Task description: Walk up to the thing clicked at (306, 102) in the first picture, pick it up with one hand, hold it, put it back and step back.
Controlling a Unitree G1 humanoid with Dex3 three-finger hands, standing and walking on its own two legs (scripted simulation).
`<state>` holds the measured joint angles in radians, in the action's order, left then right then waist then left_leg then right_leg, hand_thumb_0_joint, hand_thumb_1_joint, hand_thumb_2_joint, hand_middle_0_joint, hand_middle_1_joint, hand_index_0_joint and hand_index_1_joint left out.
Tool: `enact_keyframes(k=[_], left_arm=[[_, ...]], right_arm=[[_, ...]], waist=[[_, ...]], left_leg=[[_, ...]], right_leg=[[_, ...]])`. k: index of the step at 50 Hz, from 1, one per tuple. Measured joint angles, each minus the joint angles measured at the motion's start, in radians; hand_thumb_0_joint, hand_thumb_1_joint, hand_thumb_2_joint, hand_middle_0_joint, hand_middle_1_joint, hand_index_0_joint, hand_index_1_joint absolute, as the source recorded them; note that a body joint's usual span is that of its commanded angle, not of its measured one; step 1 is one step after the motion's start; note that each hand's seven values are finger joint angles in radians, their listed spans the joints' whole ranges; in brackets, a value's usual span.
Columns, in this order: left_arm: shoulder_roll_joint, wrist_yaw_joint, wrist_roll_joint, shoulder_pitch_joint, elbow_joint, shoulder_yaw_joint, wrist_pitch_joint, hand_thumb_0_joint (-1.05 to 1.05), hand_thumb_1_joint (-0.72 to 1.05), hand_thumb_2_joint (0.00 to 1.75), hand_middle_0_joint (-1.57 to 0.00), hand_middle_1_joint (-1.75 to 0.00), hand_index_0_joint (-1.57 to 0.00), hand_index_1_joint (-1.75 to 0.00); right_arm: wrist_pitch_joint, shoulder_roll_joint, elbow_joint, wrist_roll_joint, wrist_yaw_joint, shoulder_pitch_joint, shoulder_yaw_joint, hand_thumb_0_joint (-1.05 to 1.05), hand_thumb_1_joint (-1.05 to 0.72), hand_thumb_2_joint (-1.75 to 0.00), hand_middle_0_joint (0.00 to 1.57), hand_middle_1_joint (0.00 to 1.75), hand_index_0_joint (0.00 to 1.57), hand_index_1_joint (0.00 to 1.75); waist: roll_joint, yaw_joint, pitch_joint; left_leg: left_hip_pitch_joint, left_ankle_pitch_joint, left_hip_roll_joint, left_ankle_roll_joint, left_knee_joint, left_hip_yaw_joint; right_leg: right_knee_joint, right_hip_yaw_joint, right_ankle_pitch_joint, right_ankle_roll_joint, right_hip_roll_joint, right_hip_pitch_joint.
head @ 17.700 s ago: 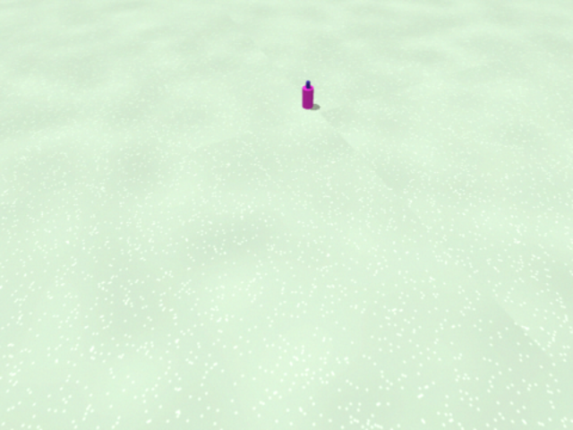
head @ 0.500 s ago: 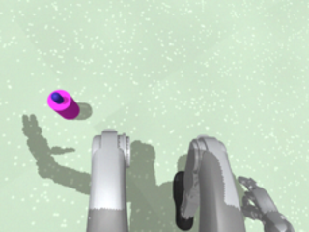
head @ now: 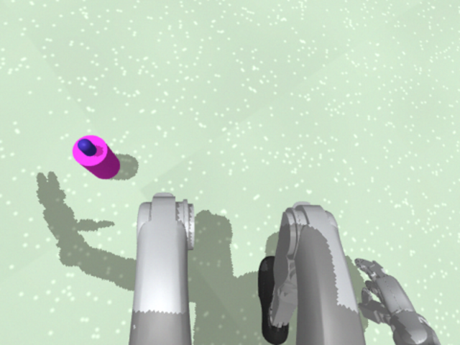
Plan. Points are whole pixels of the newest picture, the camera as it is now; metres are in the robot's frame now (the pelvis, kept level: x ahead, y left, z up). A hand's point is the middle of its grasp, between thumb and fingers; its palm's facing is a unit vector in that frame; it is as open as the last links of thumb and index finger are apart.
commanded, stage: go down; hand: left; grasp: from the side
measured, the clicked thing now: (95, 156) +0.42 +0.35 -0.27
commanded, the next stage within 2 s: approach in 0.48 s
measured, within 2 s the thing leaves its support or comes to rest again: neither
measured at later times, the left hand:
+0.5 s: hand out of the picture +0.30 +0.51 +0.03, palm faces +0.54 -0.84 -0.09, open 17.0 cm
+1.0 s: hand out of the picture +0.33 +0.46 -0.10, palm faces +0.53 -0.85 +0.03, open 17.6 cm
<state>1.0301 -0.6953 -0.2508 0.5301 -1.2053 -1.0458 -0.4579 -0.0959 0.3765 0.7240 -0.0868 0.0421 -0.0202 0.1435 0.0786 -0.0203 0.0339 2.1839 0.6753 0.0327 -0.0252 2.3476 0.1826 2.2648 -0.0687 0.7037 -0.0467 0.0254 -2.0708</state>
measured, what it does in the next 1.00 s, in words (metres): stands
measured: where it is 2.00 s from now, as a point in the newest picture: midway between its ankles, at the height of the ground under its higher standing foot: (219, 313)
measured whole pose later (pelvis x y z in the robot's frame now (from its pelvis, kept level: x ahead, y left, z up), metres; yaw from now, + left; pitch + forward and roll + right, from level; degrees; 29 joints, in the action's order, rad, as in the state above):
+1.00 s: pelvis +0.00 +0.00 -0.03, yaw -2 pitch +25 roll -9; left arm 0.96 -0.59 -0.21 0.61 -1.38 -0.97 -0.62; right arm -0.08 0.37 0.68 -0.16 0.01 0.05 0.22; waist 0.16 -0.07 -0.05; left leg 2.23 0.69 0.04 -0.04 2.47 0.23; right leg 2.37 -0.09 0.70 -0.05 0.05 -2.12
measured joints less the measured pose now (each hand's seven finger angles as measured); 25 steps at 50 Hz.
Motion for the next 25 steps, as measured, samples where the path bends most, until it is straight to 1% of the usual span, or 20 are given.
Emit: enact_keyframes(k=[3, 8, 12, 15, 21, 25], left_arm=[[0.003, -0.002, 0.005, 0.01, 0.003, -0.009, -0.006, -0.01, -0.44, 0.1, -0.03, -0.11, -0.05, -0.1], [-0.004, -0.009, 0.013, 0.028, 0.025, -0.009, -0.007, -0.01, -0.45, 0.1, -0.03, -0.12, -0.05, -0.1], [-0.007, -0.013, 0.012, 0.025, 0.037, -0.005, 0.004, -0.01, -0.45, 0.1, -0.03, -0.12, -0.05, -0.1], [-0.004, -0.014, 0.002, 0.014, 0.028, -0.003, 0.012, -0.01, -0.45, 0.1, -0.03, -0.12, -0.05, -0.1], [-0.009, 0.004, 0.014, -0.002, 0.035, -0.01, 0.024, -0.01, -0.45, 0.1, -0.03, -0.13, -0.06, -0.11], [-0.013, 0.008, 0.011, -0.01, 0.038, -0.005, 0.013, -0.01, -0.44, 0.1, -0.03, -0.13, -0.06, -0.11]], right_arm=[[0.0, 0.0, 0.001, -0.005, -0.001, 0.004, 0.001, 0.0, -0.91, -0.9, 0.2, 0.3, 0.21, 0.3], [0.002, -0.003, 0.003, -0.008, -0.002, 0.006, 0.001, 0.0, -0.91, -0.9, 0.2, 0.3, 0.21, 0.3], [0.003, -0.007, 0.005, -0.005, -0.003, 0.007, 0.0, 0.0, -0.91, -0.9, 0.2, 0.3, 0.21, 0.3], [0.004, -0.008, 0.005, -0.003, -0.002, 0.005, 0.002, 0.0, -0.91, -0.9, 0.2, 0.3, 0.21, 0.3], [0.01, -0.003, 0.002, -0.001, -0.002, -0.003, -0.001, 0.0, -0.91, -0.9, 0.2, 0.3, 0.21, 0.3], [0.011, -0.002, 0.005, 0.0, -0.003, -0.004, -0.007, 0.0, -0.91, -0.9, 0.2, 0.3, 0.21, 0.3]], waist=[[0.005, 0.003, -0.011], [0.011, 0.004, -0.019], [0.007, -0.002, -0.013], [0.001, -0.006, -0.006], [-0.004, -0.002, -0.005], [-0.004, 0.003, -0.006]], left_leg=[[0.003, -0.001, 0.0, -0.003, 0.006, 0.003], [0.008, -0.001, -0.004, -0.008, 0.014, 0.006], [0.006, 0.003, -0.005, -0.01, 0.012, 0.01], [0.004, 0.006, -0.004, -0.009, 0.009, 0.011], [-0.001, 0.005, -0.002, -0.008, 0.003, 0.008], [-0.001, 0.001, -0.002, -0.007, 0.0, 0.004]], right_leg=[[0.006, -0.001, -0.001, -0.001, 0.001, -0.004], [0.016, -0.003, 0.001, 0.003, -0.001, -0.009], [0.013, -0.007, 0.004, 0.001, -0.002, -0.006], [0.008, -0.008, 0.006, -0.002, -0.001, -0.003], [0.003, -0.007, 0.005, 0.003, -0.001, 0.001], [0.002, -0.003, 0.002, 0.003, -0.001, -0.001]])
